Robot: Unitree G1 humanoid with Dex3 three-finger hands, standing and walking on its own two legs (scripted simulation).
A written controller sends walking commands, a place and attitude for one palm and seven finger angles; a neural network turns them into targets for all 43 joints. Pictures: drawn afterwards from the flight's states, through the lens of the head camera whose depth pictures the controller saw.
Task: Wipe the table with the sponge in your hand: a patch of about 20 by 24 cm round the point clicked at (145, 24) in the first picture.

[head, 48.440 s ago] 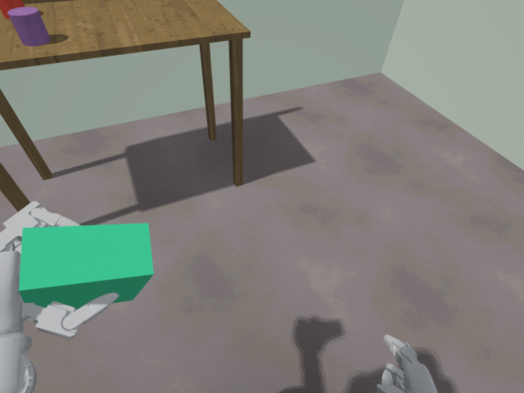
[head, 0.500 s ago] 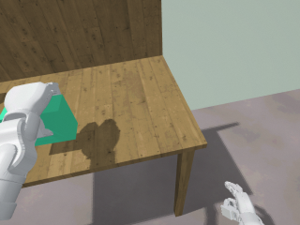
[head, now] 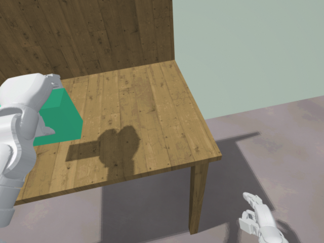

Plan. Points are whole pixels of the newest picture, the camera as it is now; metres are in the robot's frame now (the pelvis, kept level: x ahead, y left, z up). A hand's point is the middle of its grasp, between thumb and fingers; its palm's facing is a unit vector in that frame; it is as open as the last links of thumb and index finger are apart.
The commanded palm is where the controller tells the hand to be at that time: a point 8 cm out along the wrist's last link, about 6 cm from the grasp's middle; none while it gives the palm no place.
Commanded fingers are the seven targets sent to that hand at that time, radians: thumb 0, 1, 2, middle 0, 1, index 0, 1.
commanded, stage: lift the sponge slowly off the table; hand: left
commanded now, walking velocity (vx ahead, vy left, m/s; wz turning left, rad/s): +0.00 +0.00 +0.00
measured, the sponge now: (47, 124) +0.30 +0.33 +0.16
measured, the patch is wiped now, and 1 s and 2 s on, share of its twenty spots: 1.00 1.00 1.00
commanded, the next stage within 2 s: bring the sponge back beside the body in 0.10 s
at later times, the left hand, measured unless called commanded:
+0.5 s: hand (37, 120) +0.28 +0.31 +0.20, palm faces +0.13 +0.01 -0.99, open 10.0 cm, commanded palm +0.23 +0.32 +0.27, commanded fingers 0.00 0.10 1.30 -1.20 -1.60 -1.20 -1.60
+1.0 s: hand (26, 136) +0.23 +0.30 +0.21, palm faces +0.19 -0.03 -0.98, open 10.0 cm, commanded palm +0.18 +0.30 +0.27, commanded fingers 0.00 0.10 1.30 -1.20 -1.60 -1.20 -1.60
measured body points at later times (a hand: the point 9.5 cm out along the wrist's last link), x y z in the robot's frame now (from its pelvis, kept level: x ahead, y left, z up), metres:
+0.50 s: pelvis +0.00 +0.00 +0.00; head -0.01 -0.04 +0.45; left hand +0.26 +0.31 +0.26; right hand +0.24 -0.20 -0.09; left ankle -0.01 +0.11 -0.74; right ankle +0.01 -0.11 -0.74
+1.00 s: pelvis -0.02 +0.00 +0.00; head -0.04 -0.05 +0.44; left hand +0.21 +0.30 +0.26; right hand +0.25 -0.18 -0.08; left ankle -0.01 +0.11 -0.74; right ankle +0.01 -0.11 -0.74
